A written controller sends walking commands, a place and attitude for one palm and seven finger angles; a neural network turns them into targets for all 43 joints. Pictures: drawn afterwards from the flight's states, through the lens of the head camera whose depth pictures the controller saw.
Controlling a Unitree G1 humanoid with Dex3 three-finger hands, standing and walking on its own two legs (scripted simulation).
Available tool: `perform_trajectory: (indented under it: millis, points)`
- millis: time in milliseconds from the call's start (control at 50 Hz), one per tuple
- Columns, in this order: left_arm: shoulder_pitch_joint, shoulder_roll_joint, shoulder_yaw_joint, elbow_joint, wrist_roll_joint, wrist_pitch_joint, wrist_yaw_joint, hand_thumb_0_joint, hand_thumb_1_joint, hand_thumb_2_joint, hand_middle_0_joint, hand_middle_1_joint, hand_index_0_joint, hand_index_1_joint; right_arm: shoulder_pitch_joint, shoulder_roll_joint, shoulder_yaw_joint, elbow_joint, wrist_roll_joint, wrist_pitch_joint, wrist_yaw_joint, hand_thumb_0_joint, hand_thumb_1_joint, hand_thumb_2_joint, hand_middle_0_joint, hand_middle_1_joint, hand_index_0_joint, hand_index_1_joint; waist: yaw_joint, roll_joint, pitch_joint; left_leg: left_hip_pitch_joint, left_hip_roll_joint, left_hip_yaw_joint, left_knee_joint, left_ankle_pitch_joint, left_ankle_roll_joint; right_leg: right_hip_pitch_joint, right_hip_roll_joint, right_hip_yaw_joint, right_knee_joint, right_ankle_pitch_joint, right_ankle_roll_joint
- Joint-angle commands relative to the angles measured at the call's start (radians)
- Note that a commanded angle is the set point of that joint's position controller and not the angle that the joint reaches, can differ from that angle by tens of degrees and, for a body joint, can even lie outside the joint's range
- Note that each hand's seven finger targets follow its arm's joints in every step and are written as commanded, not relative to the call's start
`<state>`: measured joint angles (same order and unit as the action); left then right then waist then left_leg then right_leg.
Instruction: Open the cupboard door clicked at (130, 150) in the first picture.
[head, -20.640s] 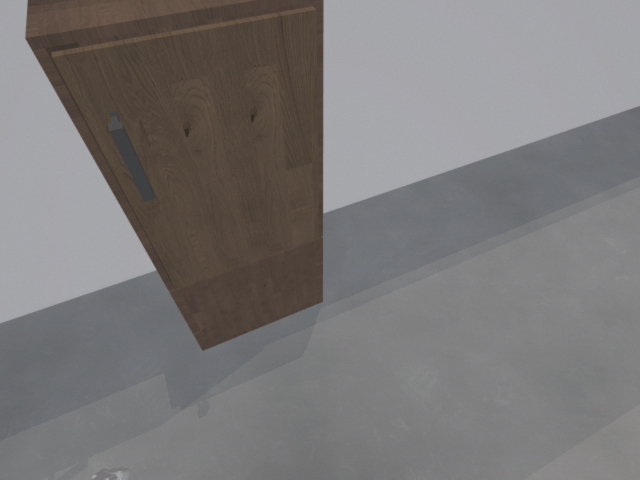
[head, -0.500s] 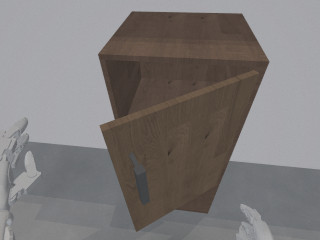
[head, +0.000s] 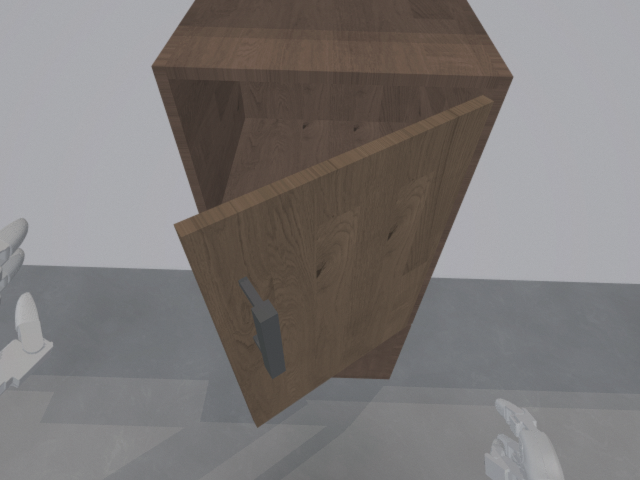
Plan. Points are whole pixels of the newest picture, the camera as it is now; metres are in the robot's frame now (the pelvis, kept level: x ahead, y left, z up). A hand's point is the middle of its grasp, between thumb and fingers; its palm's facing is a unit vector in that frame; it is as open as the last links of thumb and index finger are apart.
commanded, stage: step back with the hand held close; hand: left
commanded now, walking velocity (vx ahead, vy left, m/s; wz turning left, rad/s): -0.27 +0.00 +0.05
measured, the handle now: (262, 330) +0.28 +0.09 +0.05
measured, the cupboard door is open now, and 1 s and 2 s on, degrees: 36 36 36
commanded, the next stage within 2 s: stop stepping back and stand still in 0.96 s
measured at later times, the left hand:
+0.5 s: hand out of the picture +0.13 +0.29 +0.15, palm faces +0.49 -0.74 -0.47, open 7.4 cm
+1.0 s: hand out of the picture +0.05 +0.26 +0.17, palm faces +0.33 -0.84 -0.43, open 7.4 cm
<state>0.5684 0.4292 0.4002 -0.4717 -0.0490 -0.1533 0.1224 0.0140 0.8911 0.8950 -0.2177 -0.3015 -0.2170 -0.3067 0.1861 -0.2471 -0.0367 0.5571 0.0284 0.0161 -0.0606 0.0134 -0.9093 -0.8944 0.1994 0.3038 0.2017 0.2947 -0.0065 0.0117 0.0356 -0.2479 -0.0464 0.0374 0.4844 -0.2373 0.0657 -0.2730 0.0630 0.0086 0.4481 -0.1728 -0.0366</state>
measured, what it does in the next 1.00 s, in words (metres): walks backwards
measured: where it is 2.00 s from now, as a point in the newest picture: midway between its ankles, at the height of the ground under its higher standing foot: outside the picture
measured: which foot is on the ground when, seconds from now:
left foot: down 0.00-1.00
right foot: down 0.00-0.62, up 0.64-1.00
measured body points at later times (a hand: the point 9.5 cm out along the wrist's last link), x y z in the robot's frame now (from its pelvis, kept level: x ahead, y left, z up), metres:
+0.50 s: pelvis -0.07 +0.02 -0.03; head -0.05 +0.03 +0.42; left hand +0.09 +0.32 +0.18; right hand +0.11 -0.22 -0.10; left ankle +0.01 +0.08 -0.73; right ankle +0.03 -0.10 -0.74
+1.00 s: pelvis -0.18 +0.01 -0.01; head -0.11 +0.06 +0.43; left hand +0.03 +0.31 +0.19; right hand +0.03 -0.19 -0.07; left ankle +0.01 +0.08 -0.74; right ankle -0.37 -0.12 -0.71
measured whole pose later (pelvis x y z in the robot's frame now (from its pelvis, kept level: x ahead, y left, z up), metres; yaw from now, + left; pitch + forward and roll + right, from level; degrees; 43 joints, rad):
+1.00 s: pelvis -0.18 +0.01 -0.01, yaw -2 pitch +6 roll -6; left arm 0.49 0.49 0.47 -0.63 -0.08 -0.25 0.12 0.01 0.89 0.90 -0.21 -0.30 -0.21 -0.31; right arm 0.09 -0.12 0.02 0.61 -0.02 -0.15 -0.01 0.01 -0.91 -0.89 0.20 0.30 0.21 0.30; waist 0.02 -0.02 0.03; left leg -0.53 0.08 0.10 0.21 0.19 0.08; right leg -0.06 0.08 -0.04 0.49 -0.49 -0.01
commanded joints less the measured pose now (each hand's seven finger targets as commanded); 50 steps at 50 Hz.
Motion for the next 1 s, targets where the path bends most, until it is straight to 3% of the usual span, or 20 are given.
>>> perform_trajectory:
  millis: [0, 120, 240, 320, 380, 460, 520, 540, 560, 580, 600, 620, 640, 660, 700, 740, 800, 860, 940, 980]
  points:
    - [0.013, 0.170, 0.163, -0.212, -0.002, -0.070, 0.032, 0.000, 0.900, 0.900, -0.200, -0.300, -0.200, -0.300, -0.096, -0.113, -0.036, -0.178, 0.002, -0.050, -0.008, 0.000, -0.900, -0.900, 0.200, 0.300, 0.200, 0.300, 0.009, 0.039, -0.176, -0.199, 0.137, -0.168, -0.091, 0.068, 0.015, 0.254, -0.114, 0.152, 0.061, 0.281, 0.029]
    - [-0.018, 0.166, 0.168, -0.229, 0.020, -0.083, 0.038, 0.000, 0.900, 0.900, -0.200, -0.300, -0.200, -0.300, -0.080, -0.125, -0.034, -0.183, -0.005, -0.066, -0.012, 0.000, -0.900, -0.900, 0.200, 0.300, 0.200, 0.300, 0.004, 0.046, -0.112, -0.392, 0.162, -0.220, -0.143, -0.216, 0.047, 0.266, -0.094, 0.165, 0.121, 0.100, 0.027]
    - [-0.101, 0.162, 0.181, -0.239, 0.048, -0.097, 0.039, 0.000, 0.900, 0.900, -0.200, -0.300, -0.200, -0.300, -0.068, -0.130, -0.034, -0.178, -0.020, -0.091, -0.023, 0.000, -0.900, -0.900, 0.200, 0.300, 0.200, 0.300, 0.007, 0.096, -0.071, -0.607, 0.242, -0.303, -0.247, -0.450, 0.094, 0.372, -0.040, 0.111, 0.313, 0.056, 0.049]
    - [-0.128, 0.144, 0.175, -0.220, 0.056, -0.109, 0.028, 0.000, 0.900, 0.900, -0.200, -0.300, -0.200, -0.300, -0.065, -0.125, -0.034, -0.176, -0.017, -0.105, -0.018, 0.000, -0.900, -0.900, 0.200, 0.300, 0.200, 0.300, 0.001, 0.048, -0.040, -0.656, 0.241, -0.304, -0.204, -0.518, 0.105, 0.365, -0.033, 0.147, 0.330, 0.027, 0.044]
    - [-0.136, 0.146, 0.178, -0.264, 0.057, -0.124, 0.025, 0.000, 0.900, 0.900, -0.200, -0.300, -0.200, -0.300, -0.053, -0.124, -0.037, -0.174, -0.019, -0.112, -0.009, 0.000, -0.900, -0.900, 0.200, 0.300, 0.200, 0.300, -0.004, 0.011, -0.071, -0.604, 0.185, -0.259, -0.112, -0.509, 0.085, 0.301, -0.073, 0.226, 0.270, 0.007, 0.019]
    - [-0.127, 0.163, 0.180, -0.296, 0.041, -0.137, 0.033, 0.000, 0.900, 0.900, -0.200, -0.300, -0.200, -0.300, -0.042, -0.106, -0.036, -0.159, -0.028, -0.112, 0.004, 0.000, -0.900, -0.900, 0.200, 0.300, 0.200, 0.300, -0.014, -0.063, -0.082, -0.410, 0.103, -0.199, 0.085, -0.372, 0.027, 0.049, -0.196, 0.373, 0.068, -0.103, -0.043]
    - [-0.079, 0.185, 0.198, -0.307, 0.026, -0.153, 0.040, 0.000, 0.900, 0.900, -0.200, -0.300, -0.200, -0.300, -0.037, -0.098, -0.039, -0.149, -0.023, -0.100, 0.018, 0.000, -0.900, -0.900, 0.200, 0.300, 0.200, 0.300, -0.023, -0.087, -0.119, -0.240, 0.077, -0.175, 0.146, -0.271, -0.002, -0.092, -0.228, 0.365, -0.008, -0.149, -0.063]
    - [-0.055, 0.206, 0.226, -0.297, 0.025, -0.160, 0.047, 0.000, 0.900, 0.900, -0.200, -0.300, -0.200, -0.300, -0.047, -0.101, -0.041, -0.142, -0.023, -0.097, 0.014, 0.000, -0.900, -0.900, 0.200, 0.300, 0.200, 0.300, -0.023, -0.046, -0.118, -0.236, 0.096, -0.188, 0.110, -0.270, 0.003, -0.100, -0.211, 0.331, 0.016, -0.144, -0.055]
    - [-0.038, 0.189, 0.219, -0.309, 0.024, -0.164, 0.047, 0.000, 0.900, 0.900, -0.200, -0.300, -0.200, -0.300, -0.041, -0.102, -0.039, -0.148, -0.021, -0.096, 0.014, 0.000, -0.900, -0.900, 0.200, 0.300, 0.200, 0.300, -0.024, -0.012, -0.131, -0.275, 0.123, -0.225, 0.033, -0.300, 0.017, -0.055, -0.161, 0.266, 0.080, -0.142, -0.030]
    - [-0.039, 0.191, 0.230, -0.327, 0.027, -0.170, 0.045, 0.000, 0.900, 0.900, -0.200, -0.300, -0.200, -0.300, -0.051, -0.116, -0.040, -0.156, -0.019, -0.101, 0.010, 0.000, -0.900, -0.900, 0.200, 0.300, 0.200, 0.300, -0.023, 0.073, -0.129, -0.351, 0.178, -0.268, -0.075, -0.376, 0.044, 0.003, -0.091, 0.201, 0.202, -0.128, 0.003]
    - [-0.043, 0.189, 0.254, -0.338, 0.032, -0.176, 0.045, 0.000, 0.900, 0.900, -0.200, -0.300, -0.200, -0.300, -0.065, -0.133, -0.042, -0.158, -0.023, -0.114, 0.003, 0.000, -0.900, -0.900, 0.200, 0.300, 0.200, 0.300, -0.015, 0.214, -0.135, -0.520, 0.296, -0.391, -0.250, -0.511, 0.094, 0.157, 0.001, 0.105, 0.442, -0.082, 0.042]
    - [-0.058, 0.197, 0.272, -0.333, 0.032, -0.174, 0.046, 0.000, 0.900, 0.900, -0.200, -0.300, -0.200, -0.300, -0.078, -0.114, -0.045, -0.153, -0.036, -0.129, -0.004, 0.000, -0.900, -0.900, 0.200, 0.300, 0.200, 0.300, -0.009, 0.282, -0.134, -0.591, 0.406, -0.466, -0.371, -0.514, 0.138, 0.205, 0.052, 0.055, 0.671, -0.183, 0.068]
    - [-0.091, 0.235, 0.292, -0.345, 0.026, -0.175, 0.052, 0.000, 0.900, 0.900, -0.200, -0.300, -0.200, -0.300, -0.071, -0.097, -0.055, -0.136, -0.035, -0.142, -0.006, 0.000, -0.900, -0.900, 0.200, 0.300, 0.200, 0.300, -0.016, 0.203, -0.139, -0.544, 0.440, -0.493, -0.380, -0.444, 0.147, 0.145, 0.060, 0.085, 0.825, -0.261, 0.066]
    - [-0.077, 0.199, 0.271, -0.312, 0.018, -0.174, 0.048, 0.000, 0.900, 0.900, -0.200, -0.300, -0.200, -0.300, -0.070, -0.093, -0.059, -0.117, -0.034, -0.154, 0.000, 0.000, -0.900, -0.900, 0.200, 0.300, 0.200, 0.300, -0.011, 0.121, -0.120, -0.472, 0.428, -0.428, -0.337, -0.383, 0.136, 0.079, 0.053, 0.102, 0.859, -0.286, 0.062]
    - [-0.052, 0.155, 0.223, -0.297, 0.001, -0.167, 0.049, 0.000, 0.900, 0.900, -0.200, -0.300, -0.200, -0.300, -0.070, -0.084, -0.054, -0.090, -0.036, -0.176, 0.012, 0.000, -0.900, -0.900, 0.200, 0.300, 0.200, 0.300, 0.002, 0.068, -0.124, -0.260, 0.374, -0.344, -0.283, -0.246, 0.110, -0.060, 0.020, 0.067, 0.747, -0.320, 0.066]
    - [-0.071, 0.112, 0.151, -0.325, -0.002, -0.168, 0.046, 0.000, 0.900, 0.900, -0.200, -0.300, -0.200, -0.300, -0.069, -0.076, -0.045, -0.060, -0.034, -0.194, 0.017, 0.000, -0.900, -0.900, 0.200, 0.300, 0.200, 0.300, 0.000, 0.130, -0.159, -0.073, 0.341, -0.297, -0.302, -0.164, 0.069, -0.100, 0.001, 0.020, 0.576, -0.359, 0.060]
    - [-0.118, 0.119, 0.112, -0.338, -0.010, -0.161, 0.037, 0.000, 0.900, 0.900, -0.200, -0.300, -0.200, -0.300, -0.061, -0.075, -0.032, -0.028, -0.038, -0.213, 0.017, 0.000, -0.900, -0.900, 0.200, 0.300, 0.200, 0.300, 0.005, 0.183, -0.231, 0.080, 0.307, -0.259, -0.364, -0.137, 0.012, -0.028, 0.021, -0.034, 0.346, -0.402, 0.048]
    - [-0.099, 0.149, 0.132, -0.358, -0.020, -0.167, 0.028, 0.000, 0.900, 0.900, -0.200, -0.300, -0.200, -0.300, -0.059, -0.065, -0.029, -0.023, -0.042, -0.218, 0.022, 0.000, -0.900, -0.900, 0.200, 0.300, 0.200, 0.300, 0.018, 0.246, -0.312, 0.225, 0.275, -0.195, -0.347, 0.038, -0.021, 0.016, 0.030, -0.056, 0.160, -0.398, 0.034]
    - [-0.023, 0.246, 0.236, -0.391, -0.051, -0.174, 0.004, 0.000, 0.900, 0.900, -0.200, -0.300, -0.200, -0.300, -0.065, -0.060, -0.021, -0.044, -0.048, -0.193, 0.032, 0.000, -0.900, -0.900, 0.200, 0.300, 0.200, 0.300, 0.038, 0.257, -0.368, 0.261, 0.248, -0.120, -0.289, 0.262, -0.065, 0.111, 0.038, -0.083, -0.036, -0.298, 0.015]
    - [-0.002, 0.264, 0.273, -0.410, -0.073, -0.189, -0.015, 0.000, 0.900, 0.900, -0.200, -0.300, -0.200, -0.300, -0.093, -0.058, -0.014, -0.070, -0.042, -0.181, 0.036, 0.000, -0.900, -0.900, 0.200, 0.300, 0.200, 0.300, 0.048, 0.243, -0.370, 0.249, 0.239, -0.073, -0.224, 0.230, -0.077, 0.144, 0.014, -0.079, -0.153, -0.218, 0.017]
